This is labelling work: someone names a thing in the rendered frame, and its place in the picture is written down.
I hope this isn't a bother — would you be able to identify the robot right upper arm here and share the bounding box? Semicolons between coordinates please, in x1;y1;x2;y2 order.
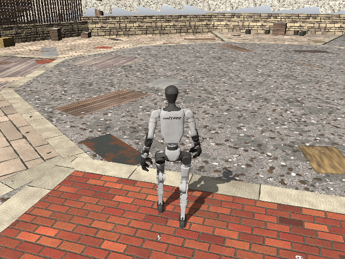
183;108;197;137

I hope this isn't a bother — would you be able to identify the right robot forearm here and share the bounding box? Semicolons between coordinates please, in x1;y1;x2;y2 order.
191;129;201;149

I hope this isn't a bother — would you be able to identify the left robot forearm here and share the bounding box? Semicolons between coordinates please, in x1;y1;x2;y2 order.
141;132;153;158

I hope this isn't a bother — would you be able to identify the right robot hand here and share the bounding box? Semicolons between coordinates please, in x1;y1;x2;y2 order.
189;147;202;158

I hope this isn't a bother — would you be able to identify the robot left upper arm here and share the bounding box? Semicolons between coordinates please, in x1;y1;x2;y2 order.
147;109;161;140

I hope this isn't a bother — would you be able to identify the humanoid robot head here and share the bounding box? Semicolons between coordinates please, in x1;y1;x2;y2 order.
163;85;181;112

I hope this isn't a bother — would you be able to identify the robot right foot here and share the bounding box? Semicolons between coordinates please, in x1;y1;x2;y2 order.
178;214;187;228

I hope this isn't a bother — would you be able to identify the left robot hand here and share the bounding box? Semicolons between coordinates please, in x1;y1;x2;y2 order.
140;157;153;171

